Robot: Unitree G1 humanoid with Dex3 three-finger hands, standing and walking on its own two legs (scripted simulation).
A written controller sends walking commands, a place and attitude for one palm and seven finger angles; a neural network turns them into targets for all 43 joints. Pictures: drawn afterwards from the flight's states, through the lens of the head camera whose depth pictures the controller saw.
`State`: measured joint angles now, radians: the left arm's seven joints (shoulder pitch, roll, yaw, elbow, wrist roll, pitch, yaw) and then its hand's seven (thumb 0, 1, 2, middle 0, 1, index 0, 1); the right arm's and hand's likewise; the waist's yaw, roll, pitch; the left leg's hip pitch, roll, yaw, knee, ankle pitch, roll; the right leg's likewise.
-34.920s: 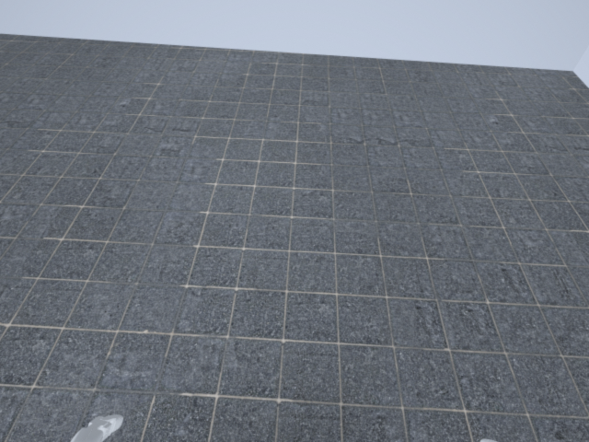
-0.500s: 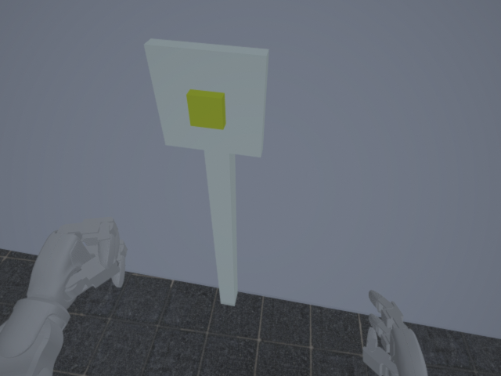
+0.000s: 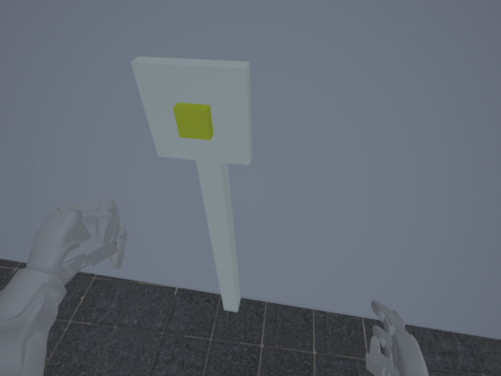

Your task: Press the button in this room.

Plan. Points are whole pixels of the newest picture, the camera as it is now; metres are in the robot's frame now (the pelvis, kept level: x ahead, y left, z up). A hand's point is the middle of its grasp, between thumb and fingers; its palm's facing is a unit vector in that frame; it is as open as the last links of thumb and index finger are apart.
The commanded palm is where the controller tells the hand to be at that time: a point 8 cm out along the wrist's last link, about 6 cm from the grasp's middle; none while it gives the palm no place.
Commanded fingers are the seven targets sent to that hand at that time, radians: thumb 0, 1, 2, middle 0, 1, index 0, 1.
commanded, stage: raise the hand and make a fist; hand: left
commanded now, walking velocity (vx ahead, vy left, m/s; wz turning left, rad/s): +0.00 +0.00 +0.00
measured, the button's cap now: (194, 120) +0.53 +0.17 +0.17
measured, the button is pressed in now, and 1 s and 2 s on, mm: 0 0 0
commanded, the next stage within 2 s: aim a knuckle at the button in 0.22 s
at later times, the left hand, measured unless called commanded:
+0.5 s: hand (117, 242) +0.24 +0.21 +0.16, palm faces -0.02 -1.00 -0.05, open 3.1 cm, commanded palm +0.23 +0.24 +0.16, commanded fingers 0.00 0.90 0.90 -1.30 -1.50 -1.30 -1.50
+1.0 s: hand (162, 201) +0.33 +0.18 +0.14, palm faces -0.09 -1.00 -0.03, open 3.1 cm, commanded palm +0.31 +0.23 +0.15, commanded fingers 0.00 0.90 0.90 -1.30 -1.50 -1.30 -1.50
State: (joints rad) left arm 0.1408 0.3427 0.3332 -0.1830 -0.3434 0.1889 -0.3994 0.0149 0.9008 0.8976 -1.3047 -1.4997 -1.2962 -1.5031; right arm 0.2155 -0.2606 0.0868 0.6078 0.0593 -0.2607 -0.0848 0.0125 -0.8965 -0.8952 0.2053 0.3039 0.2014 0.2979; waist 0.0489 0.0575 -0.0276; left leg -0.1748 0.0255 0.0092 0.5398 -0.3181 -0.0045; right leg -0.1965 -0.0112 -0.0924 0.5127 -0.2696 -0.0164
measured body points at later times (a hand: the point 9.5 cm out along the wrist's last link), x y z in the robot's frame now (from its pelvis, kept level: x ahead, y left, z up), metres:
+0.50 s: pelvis -0.02 +0.00 +0.00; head -0.05 -0.02 +0.45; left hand +0.23 +0.26 +0.16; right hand +0.18 -0.22 -0.06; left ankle -0.02 +0.12 -0.73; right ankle +0.01 -0.11 -0.73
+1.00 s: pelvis -0.01 +0.01 +0.00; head -0.01 -0.01 +0.45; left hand +0.33 +0.23 +0.15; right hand +0.16 -0.23 -0.08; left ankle -0.02 +0.12 -0.73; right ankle +0.01 -0.11 -0.73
